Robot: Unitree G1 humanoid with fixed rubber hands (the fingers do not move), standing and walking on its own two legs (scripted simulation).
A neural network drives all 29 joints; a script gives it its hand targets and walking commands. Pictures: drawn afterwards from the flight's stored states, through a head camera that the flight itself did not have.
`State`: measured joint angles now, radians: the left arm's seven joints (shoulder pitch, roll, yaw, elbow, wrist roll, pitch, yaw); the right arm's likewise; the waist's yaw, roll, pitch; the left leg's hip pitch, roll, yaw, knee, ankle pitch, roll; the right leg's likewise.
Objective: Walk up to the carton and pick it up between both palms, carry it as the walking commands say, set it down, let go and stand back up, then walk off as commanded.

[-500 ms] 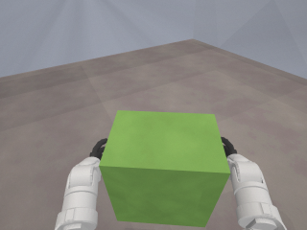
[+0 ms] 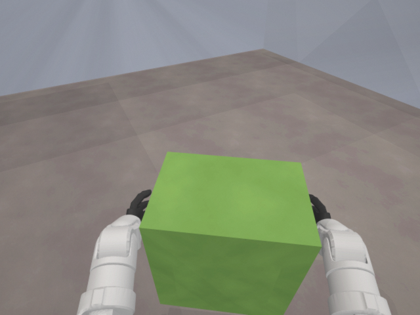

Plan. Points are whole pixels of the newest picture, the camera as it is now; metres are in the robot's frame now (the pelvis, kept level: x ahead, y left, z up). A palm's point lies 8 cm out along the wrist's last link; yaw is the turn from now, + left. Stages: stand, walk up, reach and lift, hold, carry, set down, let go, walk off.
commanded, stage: reach and lift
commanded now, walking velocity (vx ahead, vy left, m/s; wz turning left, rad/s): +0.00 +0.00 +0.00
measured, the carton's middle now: (225, 237) +0.31 +0.00 +0.01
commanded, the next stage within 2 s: hold in 0.32 s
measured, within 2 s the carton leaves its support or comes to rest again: neither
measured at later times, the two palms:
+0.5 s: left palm (134, 228) +0.29 +0.18 +0.06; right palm (322, 232) +0.29 -0.19 +0.06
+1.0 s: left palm (133, 227) +0.29 +0.18 +0.07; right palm (322, 231) +0.29 -0.19 +0.06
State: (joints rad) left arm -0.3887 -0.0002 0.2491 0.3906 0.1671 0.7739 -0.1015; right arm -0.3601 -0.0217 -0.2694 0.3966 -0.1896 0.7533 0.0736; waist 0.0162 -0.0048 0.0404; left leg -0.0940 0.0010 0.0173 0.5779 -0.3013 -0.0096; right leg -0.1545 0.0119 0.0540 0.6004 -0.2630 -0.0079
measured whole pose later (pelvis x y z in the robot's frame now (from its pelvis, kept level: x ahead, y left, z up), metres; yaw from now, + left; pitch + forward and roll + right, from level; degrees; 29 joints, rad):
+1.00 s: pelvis +0.00 +0.00 +0.00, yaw +0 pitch -11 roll +1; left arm -0.37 0.00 0.25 0.36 0.17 0.77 -0.11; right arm -0.35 -0.01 -0.27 0.37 -0.19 0.76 0.07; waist 0.02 0.00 0.05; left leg -0.09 0.00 0.02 0.58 -0.30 -0.01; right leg -0.15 0.01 0.05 0.60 -0.26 -0.01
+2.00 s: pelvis -0.01 -0.02 +0.00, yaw +0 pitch -1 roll +1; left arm -0.36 0.00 0.25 0.09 0.12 0.86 -0.11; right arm -0.33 0.00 -0.23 0.08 -0.15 0.86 0.05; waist 0.02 -0.01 0.04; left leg -0.32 0.02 0.01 0.60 -0.28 -0.02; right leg -0.37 0.01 0.05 0.68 -0.33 -0.01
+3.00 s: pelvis -0.04 -0.16 -0.01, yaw -3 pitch +4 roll -1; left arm -0.07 -0.08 0.25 -0.52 -0.06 1.15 -0.01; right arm -0.03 0.13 -0.23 -0.56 0.00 1.15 -0.07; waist 0.01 0.01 -0.04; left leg -0.46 0.16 0.05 0.77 -0.40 -0.07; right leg -0.42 0.03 -0.06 0.68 -0.33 -0.05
